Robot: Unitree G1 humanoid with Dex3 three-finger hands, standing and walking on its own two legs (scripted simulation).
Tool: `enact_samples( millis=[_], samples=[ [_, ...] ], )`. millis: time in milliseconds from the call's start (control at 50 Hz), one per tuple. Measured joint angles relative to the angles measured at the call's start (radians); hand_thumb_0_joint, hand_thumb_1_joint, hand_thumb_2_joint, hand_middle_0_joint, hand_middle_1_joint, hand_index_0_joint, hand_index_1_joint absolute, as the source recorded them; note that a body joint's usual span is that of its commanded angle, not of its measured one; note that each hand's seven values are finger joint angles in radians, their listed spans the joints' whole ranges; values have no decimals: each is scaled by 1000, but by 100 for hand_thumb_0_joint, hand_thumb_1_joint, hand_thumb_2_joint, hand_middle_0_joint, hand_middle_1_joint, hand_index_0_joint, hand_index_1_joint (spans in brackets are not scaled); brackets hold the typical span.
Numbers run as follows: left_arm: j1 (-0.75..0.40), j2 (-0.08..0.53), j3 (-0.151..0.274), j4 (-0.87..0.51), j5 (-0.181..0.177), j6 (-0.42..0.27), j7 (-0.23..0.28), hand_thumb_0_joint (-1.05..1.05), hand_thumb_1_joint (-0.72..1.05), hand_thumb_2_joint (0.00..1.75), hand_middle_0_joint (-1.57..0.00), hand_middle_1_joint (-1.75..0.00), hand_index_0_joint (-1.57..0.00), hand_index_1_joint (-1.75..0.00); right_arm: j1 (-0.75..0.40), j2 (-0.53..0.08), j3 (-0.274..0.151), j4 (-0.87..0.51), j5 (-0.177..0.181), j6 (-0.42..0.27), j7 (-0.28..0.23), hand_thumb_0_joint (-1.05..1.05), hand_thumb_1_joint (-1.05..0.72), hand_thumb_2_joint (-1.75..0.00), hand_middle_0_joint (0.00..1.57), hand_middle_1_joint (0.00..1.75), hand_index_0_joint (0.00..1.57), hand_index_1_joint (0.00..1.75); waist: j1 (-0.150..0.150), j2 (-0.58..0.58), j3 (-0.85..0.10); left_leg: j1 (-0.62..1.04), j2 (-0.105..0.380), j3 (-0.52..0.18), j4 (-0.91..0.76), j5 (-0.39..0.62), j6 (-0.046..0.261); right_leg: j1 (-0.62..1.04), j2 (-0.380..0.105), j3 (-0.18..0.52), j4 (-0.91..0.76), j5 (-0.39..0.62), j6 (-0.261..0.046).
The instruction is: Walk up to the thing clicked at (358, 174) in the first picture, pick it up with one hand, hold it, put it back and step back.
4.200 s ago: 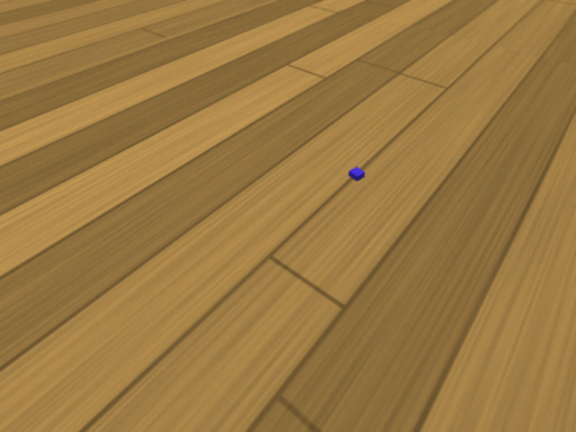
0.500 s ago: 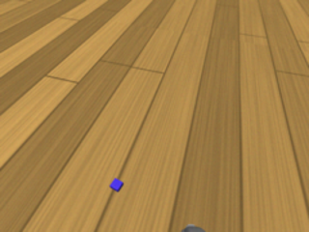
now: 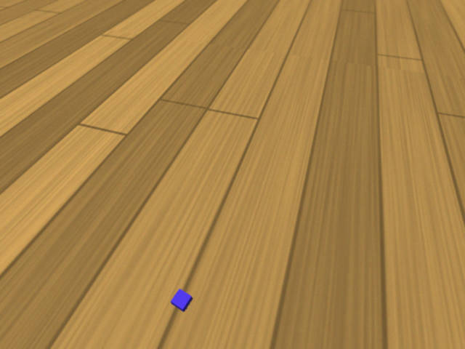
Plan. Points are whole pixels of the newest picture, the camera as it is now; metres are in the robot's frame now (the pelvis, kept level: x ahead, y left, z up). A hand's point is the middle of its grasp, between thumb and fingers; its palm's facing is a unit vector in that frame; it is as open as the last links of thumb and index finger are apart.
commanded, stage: walk up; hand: left
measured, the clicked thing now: (181, 300) +0.46 +0.24 -0.74
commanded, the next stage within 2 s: stand in 1.26 s
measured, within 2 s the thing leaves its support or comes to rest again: neither
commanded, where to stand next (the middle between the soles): +0.07 +0.01 m, yaw +0 degrees
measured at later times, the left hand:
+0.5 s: hand out of the picture +0.11 +0.26 -0.13, palm faces +0.00 -0.94 -0.34, open 7.4 cm
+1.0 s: hand out of the picture +0.11 +0.26 -0.13, palm faces -0.03 -0.95 -0.32, open 7.4 cm
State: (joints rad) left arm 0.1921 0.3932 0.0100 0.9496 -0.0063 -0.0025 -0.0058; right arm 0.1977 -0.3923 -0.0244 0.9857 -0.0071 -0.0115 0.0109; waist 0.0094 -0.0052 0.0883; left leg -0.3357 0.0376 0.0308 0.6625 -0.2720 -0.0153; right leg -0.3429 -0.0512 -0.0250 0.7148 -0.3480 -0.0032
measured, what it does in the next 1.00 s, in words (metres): stands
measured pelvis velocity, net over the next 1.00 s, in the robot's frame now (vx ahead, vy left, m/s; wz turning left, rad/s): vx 0.03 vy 0.01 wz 0.00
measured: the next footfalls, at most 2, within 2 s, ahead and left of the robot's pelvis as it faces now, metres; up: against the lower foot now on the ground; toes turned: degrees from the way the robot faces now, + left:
none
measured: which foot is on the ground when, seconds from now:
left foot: down 0.00-1.00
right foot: down 0.00-1.00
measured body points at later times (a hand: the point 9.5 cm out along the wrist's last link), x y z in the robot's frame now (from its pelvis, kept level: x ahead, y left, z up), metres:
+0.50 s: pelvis +0.03 +0.00 +0.03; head +0.04 +0.00 +0.48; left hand +0.11 +0.31 -0.10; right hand +0.16 -0.29 -0.10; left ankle +0.05 +0.14 -0.72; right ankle +0.04 -0.13 -0.72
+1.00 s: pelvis +0.03 +0.01 +0.03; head +0.04 +0.01 +0.48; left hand +0.11 +0.31 -0.11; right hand +0.10 -0.29 -0.10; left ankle +0.05 +0.14 -0.72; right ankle +0.04 -0.13 -0.72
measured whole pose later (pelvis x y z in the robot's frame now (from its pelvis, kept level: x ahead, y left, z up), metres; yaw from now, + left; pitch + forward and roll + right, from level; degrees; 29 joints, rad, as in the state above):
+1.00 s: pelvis +0.03 +0.01 +0.03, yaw +0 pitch -2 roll +0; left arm 0.08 0.35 0.01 1.17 0.01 0.00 -0.02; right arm 0.08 -0.35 0.00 1.18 0.00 0.00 0.01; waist -0.01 0.00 0.05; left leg -0.14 0.03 0.04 0.32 -0.15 -0.01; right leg -0.12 -0.05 -0.03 0.32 -0.16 0.03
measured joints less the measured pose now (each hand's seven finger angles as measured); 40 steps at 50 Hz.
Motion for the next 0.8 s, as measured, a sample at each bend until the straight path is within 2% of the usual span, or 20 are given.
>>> enact_samples(
  millis=[60,200,460,800],
  samples=[
    [-14,-4,-4,37,1,-3,-5,1,91,90,-20,-30,-20,-30,-19,15,19,29,4,8,3,1,-91,-90,20,30,21,29,-3,-9,-10,14,8,-9,-19,-3,-5,36,13,-4,-66,60,5],
    [-48,-24,-20,125,-2,-9,-13,1,91,90,-20,-30,-20,-30,-79,32,43,80,13,-2,6,1,-90,-90,20,30,21,30,0,-9,-18,68,8,-12,-121,32,-6,99,16,-12,-183,96,21],
    [-127,-37,-16,208,-1,-11,-7,1,91,90,-20,-30,-20,-30,-189,30,33,145,21,4,-2,0,-91,-90,20,30,21,30,5,15,-18,161,2,-7,-264,91,-6,192,14,-13,-328,155,27],
    [-133,-45,-7,224,10,-3,-12,1,91,90,-20,-30,-20,-30,-141,38,30,194,10,6,2,0,-91,-90,20,30,21,29,-13,2,-32,200,-8,7,-346,127,1,222,6,-2,-399,190,35]
  ],
)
